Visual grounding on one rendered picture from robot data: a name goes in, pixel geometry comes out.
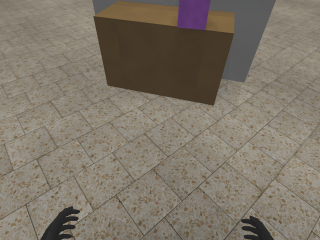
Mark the pedestal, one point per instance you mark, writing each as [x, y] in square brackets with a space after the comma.
[143, 50]

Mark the left robot hand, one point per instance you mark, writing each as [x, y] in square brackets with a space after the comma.
[54, 229]

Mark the carton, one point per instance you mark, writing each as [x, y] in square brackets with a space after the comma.
[193, 14]

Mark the right robot hand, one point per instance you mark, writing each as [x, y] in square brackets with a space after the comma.
[260, 230]

